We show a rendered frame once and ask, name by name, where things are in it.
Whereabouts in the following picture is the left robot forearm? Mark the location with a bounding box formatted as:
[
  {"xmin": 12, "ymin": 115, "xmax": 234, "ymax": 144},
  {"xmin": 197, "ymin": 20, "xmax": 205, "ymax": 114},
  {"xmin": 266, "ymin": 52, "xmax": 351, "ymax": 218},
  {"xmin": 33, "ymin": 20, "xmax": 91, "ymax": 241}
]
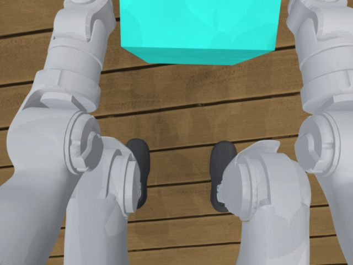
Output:
[{"xmin": 7, "ymin": 0, "xmax": 116, "ymax": 155}]

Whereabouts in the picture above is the left robot upper arm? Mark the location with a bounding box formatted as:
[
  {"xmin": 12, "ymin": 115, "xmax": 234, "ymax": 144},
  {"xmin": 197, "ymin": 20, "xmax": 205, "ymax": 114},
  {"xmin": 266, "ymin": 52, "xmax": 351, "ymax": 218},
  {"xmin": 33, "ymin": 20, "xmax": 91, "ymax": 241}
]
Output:
[{"xmin": 0, "ymin": 107, "xmax": 104, "ymax": 265}]

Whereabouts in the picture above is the right robot upper arm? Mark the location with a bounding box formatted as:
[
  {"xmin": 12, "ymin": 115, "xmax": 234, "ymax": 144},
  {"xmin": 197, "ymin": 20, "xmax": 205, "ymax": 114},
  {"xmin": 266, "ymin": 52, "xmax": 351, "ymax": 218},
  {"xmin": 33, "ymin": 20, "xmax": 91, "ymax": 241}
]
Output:
[{"xmin": 295, "ymin": 110, "xmax": 353, "ymax": 265}]

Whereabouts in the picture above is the carton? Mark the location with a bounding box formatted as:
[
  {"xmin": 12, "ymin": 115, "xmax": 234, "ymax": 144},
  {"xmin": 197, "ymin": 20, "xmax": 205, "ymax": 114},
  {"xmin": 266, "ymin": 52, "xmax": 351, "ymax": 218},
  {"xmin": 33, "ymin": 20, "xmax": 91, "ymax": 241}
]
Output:
[{"xmin": 120, "ymin": 0, "xmax": 281, "ymax": 65}]

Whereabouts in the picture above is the right robot thigh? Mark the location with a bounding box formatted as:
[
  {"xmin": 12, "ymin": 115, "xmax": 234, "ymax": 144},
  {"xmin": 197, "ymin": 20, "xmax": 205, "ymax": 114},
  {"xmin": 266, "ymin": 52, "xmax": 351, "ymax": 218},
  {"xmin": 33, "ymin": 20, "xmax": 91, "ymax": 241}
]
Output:
[{"xmin": 229, "ymin": 152, "xmax": 310, "ymax": 265}]

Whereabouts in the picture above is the right robot forearm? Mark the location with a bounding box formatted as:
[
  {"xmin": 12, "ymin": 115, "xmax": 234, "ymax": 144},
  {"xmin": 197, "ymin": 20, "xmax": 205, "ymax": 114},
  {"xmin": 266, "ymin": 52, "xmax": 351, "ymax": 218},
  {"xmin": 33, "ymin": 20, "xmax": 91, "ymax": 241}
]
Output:
[{"xmin": 286, "ymin": 0, "xmax": 353, "ymax": 114}]

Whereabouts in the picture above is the robot left foot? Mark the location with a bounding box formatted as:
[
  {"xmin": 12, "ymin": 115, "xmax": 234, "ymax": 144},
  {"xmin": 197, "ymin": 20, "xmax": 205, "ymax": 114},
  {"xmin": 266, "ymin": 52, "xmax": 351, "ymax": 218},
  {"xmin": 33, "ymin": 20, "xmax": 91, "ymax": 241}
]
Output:
[{"xmin": 126, "ymin": 139, "xmax": 150, "ymax": 209}]

